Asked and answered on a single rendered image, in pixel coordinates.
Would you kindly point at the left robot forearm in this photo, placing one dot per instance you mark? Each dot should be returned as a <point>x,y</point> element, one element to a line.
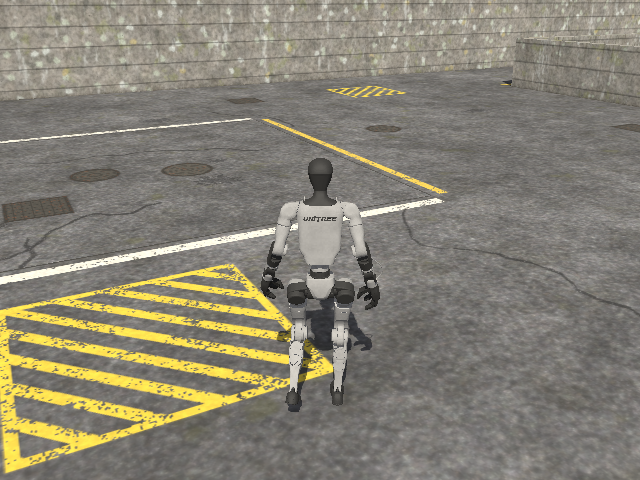
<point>271,265</point>

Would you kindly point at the robot right hand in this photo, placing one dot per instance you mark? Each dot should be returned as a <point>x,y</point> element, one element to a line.
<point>373,293</point>

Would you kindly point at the left robot upper arm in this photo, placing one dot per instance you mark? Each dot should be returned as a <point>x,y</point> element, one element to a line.
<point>288,211</point>

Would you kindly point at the right robot upper arm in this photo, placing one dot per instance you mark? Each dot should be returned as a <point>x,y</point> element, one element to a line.
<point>351,211</point>

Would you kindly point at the right robot forearm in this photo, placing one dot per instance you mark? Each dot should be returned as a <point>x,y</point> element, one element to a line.
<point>367,269</point>

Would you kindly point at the left robot thigh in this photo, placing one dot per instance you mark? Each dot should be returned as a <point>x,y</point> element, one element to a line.
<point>297,298</point>

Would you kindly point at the robot left hand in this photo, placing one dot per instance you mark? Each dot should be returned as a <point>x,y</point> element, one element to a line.
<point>272,284</point>

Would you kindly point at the robot left shin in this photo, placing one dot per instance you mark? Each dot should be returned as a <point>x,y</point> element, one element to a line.
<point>296,354</point>

